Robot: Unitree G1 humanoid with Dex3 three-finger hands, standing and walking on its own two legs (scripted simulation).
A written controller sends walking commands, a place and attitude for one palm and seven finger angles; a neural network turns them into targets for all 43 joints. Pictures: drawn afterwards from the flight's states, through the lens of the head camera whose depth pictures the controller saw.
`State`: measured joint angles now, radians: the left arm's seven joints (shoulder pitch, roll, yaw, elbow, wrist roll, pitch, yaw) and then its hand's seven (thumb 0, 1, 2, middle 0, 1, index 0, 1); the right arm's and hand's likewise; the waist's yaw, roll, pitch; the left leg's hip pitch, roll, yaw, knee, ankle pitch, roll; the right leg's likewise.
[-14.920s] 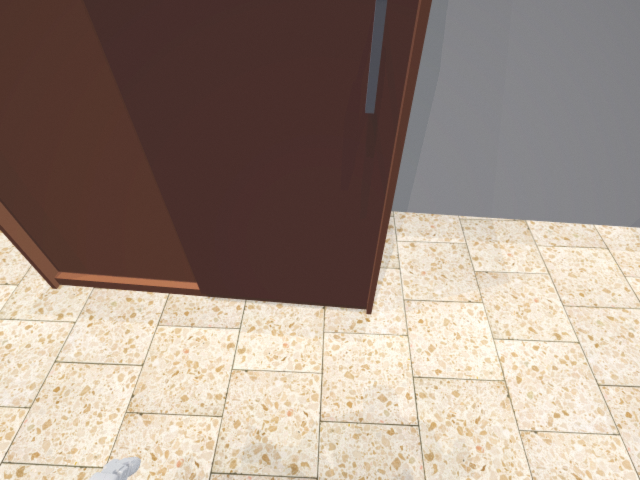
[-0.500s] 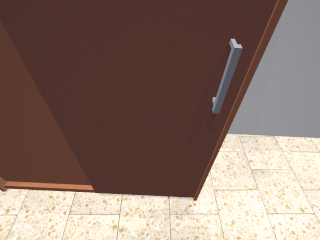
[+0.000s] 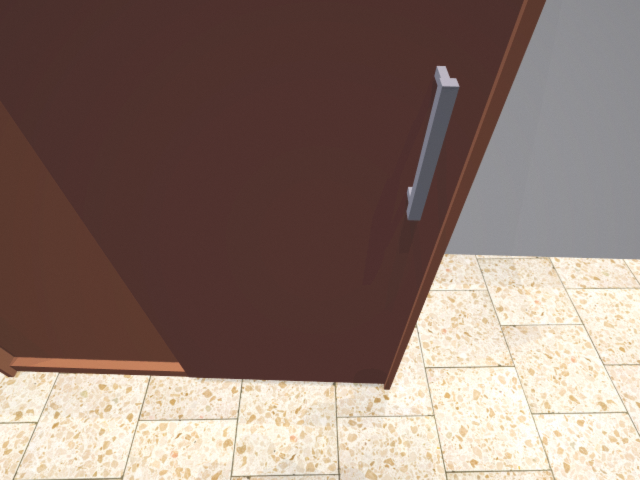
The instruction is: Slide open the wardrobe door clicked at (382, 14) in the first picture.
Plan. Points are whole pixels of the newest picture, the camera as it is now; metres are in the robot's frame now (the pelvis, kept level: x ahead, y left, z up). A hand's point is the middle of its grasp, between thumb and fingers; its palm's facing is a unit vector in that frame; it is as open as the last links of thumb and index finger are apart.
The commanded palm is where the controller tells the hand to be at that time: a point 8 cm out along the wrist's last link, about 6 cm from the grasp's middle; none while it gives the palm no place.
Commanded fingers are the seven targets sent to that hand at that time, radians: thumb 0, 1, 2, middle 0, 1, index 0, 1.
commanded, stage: come to a stop and stand still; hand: right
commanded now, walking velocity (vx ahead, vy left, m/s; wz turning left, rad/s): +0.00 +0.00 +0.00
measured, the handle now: (426, 151) +0.48 -0.10 +0.17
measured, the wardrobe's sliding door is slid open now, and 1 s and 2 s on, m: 0.00 0.00 0.00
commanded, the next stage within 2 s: look again from close up in 0.12 s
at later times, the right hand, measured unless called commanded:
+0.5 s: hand out of the picture +0.01 -0.18 -0.18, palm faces -0.01 +0.98 -0.20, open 7.4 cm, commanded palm none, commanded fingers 0.00 -0.90 -0.90 0.20 0.30 0.20 0.30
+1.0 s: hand out of the picture +0.02 -0.18 -0.17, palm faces -0.01 +0.97 -0.22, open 7.4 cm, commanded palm none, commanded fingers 0.00 -0.90 -0.90 0.20 0.30 0.20 0.30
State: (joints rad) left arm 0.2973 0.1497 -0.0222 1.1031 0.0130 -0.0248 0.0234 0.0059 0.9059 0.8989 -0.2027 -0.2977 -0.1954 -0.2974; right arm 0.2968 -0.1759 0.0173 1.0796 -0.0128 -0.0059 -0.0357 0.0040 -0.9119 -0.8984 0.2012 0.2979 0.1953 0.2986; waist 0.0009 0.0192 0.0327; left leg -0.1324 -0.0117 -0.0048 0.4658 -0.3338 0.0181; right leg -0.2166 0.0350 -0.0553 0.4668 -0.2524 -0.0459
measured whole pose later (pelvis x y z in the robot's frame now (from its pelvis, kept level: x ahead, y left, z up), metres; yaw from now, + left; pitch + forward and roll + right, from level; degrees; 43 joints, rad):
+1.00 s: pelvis +0.00 +0.01 +0.00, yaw +0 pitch +0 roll -1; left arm 0.20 0.20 -0.01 1.13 0.01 -0.02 0.02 0.00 0.90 0.90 -0.20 -0.30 -0.20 -0.30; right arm 0.24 -0.21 0.01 1.09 -0.01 -0.01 -0.03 0.00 -0.91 -0.90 0.20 0.30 0.20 0.30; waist 0.00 0.03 0.03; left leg -0.09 -0.02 0.00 0.40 -0.30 0.03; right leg -0.17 0.03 -0.05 0.40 -0.22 -0.03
